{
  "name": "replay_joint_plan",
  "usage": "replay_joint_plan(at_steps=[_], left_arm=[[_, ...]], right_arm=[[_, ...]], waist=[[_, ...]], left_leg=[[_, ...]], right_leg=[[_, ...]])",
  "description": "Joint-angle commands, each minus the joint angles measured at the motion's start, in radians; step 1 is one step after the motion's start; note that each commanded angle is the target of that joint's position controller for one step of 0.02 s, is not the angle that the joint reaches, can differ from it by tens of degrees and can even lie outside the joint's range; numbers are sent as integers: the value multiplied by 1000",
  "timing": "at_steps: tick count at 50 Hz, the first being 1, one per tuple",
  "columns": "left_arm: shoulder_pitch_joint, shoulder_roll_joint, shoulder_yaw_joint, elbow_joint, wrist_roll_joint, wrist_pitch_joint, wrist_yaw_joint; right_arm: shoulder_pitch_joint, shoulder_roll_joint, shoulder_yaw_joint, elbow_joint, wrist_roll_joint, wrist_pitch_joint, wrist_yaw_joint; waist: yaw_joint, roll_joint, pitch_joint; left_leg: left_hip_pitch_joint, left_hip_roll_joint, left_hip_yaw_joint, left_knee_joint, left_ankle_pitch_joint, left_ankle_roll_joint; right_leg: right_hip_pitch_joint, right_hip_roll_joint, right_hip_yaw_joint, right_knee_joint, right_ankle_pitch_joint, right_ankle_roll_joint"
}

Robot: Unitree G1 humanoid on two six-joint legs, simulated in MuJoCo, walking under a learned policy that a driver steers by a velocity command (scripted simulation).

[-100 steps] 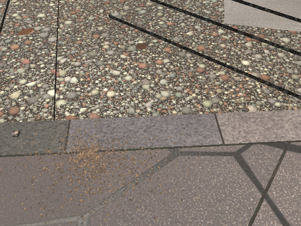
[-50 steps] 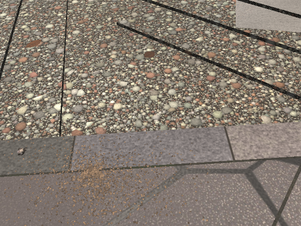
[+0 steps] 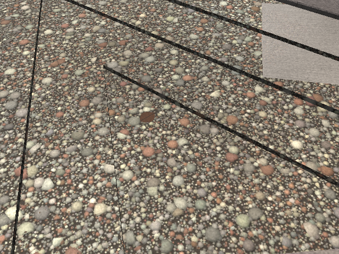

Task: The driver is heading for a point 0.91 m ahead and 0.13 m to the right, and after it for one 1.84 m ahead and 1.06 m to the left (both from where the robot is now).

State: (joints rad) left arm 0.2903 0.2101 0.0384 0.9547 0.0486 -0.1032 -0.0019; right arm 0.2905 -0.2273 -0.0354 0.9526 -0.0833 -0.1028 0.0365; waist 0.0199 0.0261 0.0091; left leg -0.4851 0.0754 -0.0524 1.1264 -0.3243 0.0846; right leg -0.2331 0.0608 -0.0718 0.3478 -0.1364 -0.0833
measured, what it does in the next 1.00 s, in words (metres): walks ahead: left foot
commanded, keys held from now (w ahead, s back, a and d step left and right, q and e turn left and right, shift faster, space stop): w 1.00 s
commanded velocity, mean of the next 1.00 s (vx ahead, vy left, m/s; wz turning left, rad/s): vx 0.50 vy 0.00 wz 0.00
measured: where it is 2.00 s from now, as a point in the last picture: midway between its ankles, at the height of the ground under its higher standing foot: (183, 179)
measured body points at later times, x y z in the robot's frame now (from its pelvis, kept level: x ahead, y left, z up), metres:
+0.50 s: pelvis +0.28 +0.05 -0.01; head +0.29 +0.06 +0.44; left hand +0.32 +0.29 -0.15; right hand +0.36 -0.20 -0.14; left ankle +0.32 +0.12 -0.74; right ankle +0.18 -0.09 -0.65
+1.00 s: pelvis +0.58 +0.00 -0.11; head +0.61 -0.01 +0.34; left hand +0.83 +0.18 -0.20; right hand +0.39 -0.19 -0.24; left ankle +0.33 +0.12 -0.74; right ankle +0.73 -0.12 -0.84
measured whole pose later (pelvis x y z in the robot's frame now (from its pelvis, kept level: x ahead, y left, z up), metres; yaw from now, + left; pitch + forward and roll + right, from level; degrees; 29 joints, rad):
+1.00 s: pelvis +0.58 +0.00 -0.11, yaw +0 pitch +2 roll +4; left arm -0.04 0.20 0.02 0.80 -0.05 -0.09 -0.08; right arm 0.62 -0.14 -0.02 1.10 0.02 -0.06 -0.04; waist -0.17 -0.05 0.01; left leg -0.02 -0.05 0.03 0.93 -0.88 0.02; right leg -0.49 -0.07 0.03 0.39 0.28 -0.05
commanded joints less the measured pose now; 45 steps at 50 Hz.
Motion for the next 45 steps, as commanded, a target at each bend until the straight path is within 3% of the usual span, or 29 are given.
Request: replay_joint_plan(at_steps=[1,3,6,10,13,14,16,17,18,19,20,21,22,23,24,25,26,28,30,31,32,33,34,35,37,39,43,44,45], left_arm=[[30,35,5,-47,13,-30,-7],[80,36,3,-34,33,-36,-25],[139,51,0,-13,24,-35,-59],[226,64,-3,28,28,-25,-85],[259,70,0,55,27,-16,-82],[265,71,2,47,37,-13,-74],[192,105,12,25,31,-13,-61],[180,126,20,36,8,-14,-57],[223,102,13,36,16,-14,-57],[405,-25,-26,35,42,-26,-59],[270,24,-13,16,26,-27,-80],[106,62,7,-30,3,-22,-74],[47,73,10,-39,6,-22,-51],[66,48,2,-44,32,-19,-33],[42,1,-12,-51,48,-11,-26],[51,-38,-22,-47,52,2,-25],[61,-33,-18,-38,40,12,-28],[6,8,-9,-57,33,21,-39],[-73,-2,-13,-90,38,33,-45],[-53,-26,-24,-82,55,35,-53],[-63,-21,-23,-86,56,36,-59],[-93,3,-20,-99,59,23,-58],[-129,11,-18,-106,54,19,-56],[-165,16,-22,-116,50,13,-57],[-214,3,-25,-139,44,26,-53],[-262,12,-25,-165,52,38,-49],[-407,-5,-36,-219,43,48,-51],[-533,77,0,-275,-148,17,-54],[-538,60,-7,-272,-161,6,-62]], right_arm=[[47,18,9,-29,6,7,11],[-35,4,9,-53,4,17,18],[-152,11,16,-94,2,37,22],[-259,-26,2,-135,10,47,22],[-337,-50,-10,-162,22,45,8],[-330,-49,-15,-164,13,36,8],[-287,-81,-32,-157,33,19,5],[-250,-112,-44,-150,62,10,-2],[-96,-153,-58,-111,68,-3,-12],[143,-193,-59,-69,59,-4,-12],[353,-150,-54,12,22,-3,-12],[301,-163,-69,25,9,-22,-20],[154,-142,-66,3,25,-26,-24],[82,-66,-40,-5,32,-20,-29],[42,0,-21,-8,33,-19,-31],[19,34,-11,-17,29,-20,-33],[24,44,-11,-19,23,-27,-33],[69,12,-18,-3,12,-40,-24],[148,-12,-21,30,1,-39,-4],[176,-14,-20,42,-9,-38,0],[186,-8,-15,45,-8,-39,7],[214,25,-1,51,-3,-45,-9],[256,28,7,69,0,-44,-13],[254,30,14,67,9,-39,-15],[331,39,31,95,-2,-25,-8],[400,59,46,119,4,-24,-3],[485,58,58,159,19,-23,-15],[319,-103,-10,98,147,3,-72],[326,-107,-11,101,145,18,-94]], waist=[[-26,-62,18],[-11,-59,25],[4,-69,21],[21,-91,33],[24,-84,57],[19,-90,36],[-44,-83,13],[-69,-79,-23],[-87,-23,-169],[-96,211,-435],[-206,164,-372],[-204,57,-141],[-141,1,-12],[-83,-13,-43],[-51,-23,-13],[-25,-21,-6],[-17,-14,-6],[-32,-9,14],[-50,0,8],[-44,3,5],[-42,0,9],[-62,-9,7],[-81,1,13],[-89,-12,-1],[-108,25,39],[-126,-4,93],[-182,-8,149],[-168,-19,213],[-163,-34,190]], left_leg=[[-146,61,-14,-54,118,-10],[-203,67,10,-175,266,-31],[-150,37,55,-354,430,-47],[-120,-12,63,-467,456,-42],[-182,-15,45,-553,342,-17],[-118,-38,83,-485,305,-4],[58,-78,125,-532,253,29],[172,-87,116,-629,300,59],[470,-43,55,-542,457,136],[993,199,-338,-604,475,384],[1038,282,-632,-781,274,395],[839,257,-542,-829,120,280],[606,240,-424,-856,160,244],[486,220,-343,-879,241,241],[386,195,-280,-910,279,229],[313,164,-230,-934,286,212],[293,134,-181,-952,260,203],[266,112,-122,-965,286,205],[245,107,-87,-947,370,211],[219,98,-72,-899,381,204],[203,100,-65,-882,415,207],[297,92,-80,-832,348,200],[338,97,-91,-807,343,203],[301,57,-57,-768,287,181],[239,69,-78,-747,218,190],[313,113,-134,-686,167,204],[447,125,-182,-607,142,185],[324,155,-201,-570,157,134],[363,155,-189,-522,183,126]], right_leg=[[33,-271,236,-248,78,-196],[31,-269,196,-242,185,-208],[-1,-248,135,-213,326,-203],[72,-253,127,-177,339,-184],[251,-307,158,-153,347,-162],[252,-305,144,-118,398,-151],[212,-279,104,-17,580,-106],[214,-249,96,65,645,-72],[116,-177,57,264,540,-21],[-245,-28,54,599,-31,72],[-500,50,120,920,-501,68],[-620,-29,212,1009,-411,17],[-592,-101,197,996,-300,4],[-495,-149,203,942,-233,-7],[-445,-182,205,895,-168,-5],[-401,-196,203,854,-126,-3],[-403,-191,188,806,-101,4],[-452,-184,152,682,-12,27],[-465,-187,111,581,112,57],[-451,-192,121,604,236,50],[-456,-187,113,584,288,47],[-559,-205,167,487,431,53],[-598,-202,160,439,489,58],[-538,-191,145,321,595,54],[-471,-182,111,319,614,55],[-558,-192,129,279,567,57],[-602,-196,117,145,450,58],[-546,-157,156,167,398,59],[-547,-162,158,154,386,60]])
